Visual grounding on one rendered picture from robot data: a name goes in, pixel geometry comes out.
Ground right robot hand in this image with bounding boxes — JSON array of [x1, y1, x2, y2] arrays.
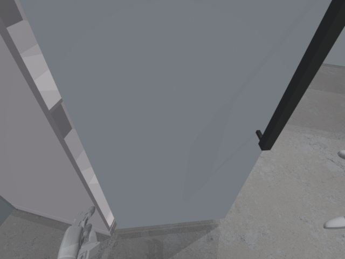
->
[[323, 150, 345, 229]]

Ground left robot hand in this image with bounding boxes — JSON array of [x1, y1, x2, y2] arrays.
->
[[57, 206, 100, 259]]

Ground fridge door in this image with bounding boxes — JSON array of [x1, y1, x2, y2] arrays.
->
[[19, 0, 332, 229]]

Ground handle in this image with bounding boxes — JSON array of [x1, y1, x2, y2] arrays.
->
[[256, 0, 345, 151]]

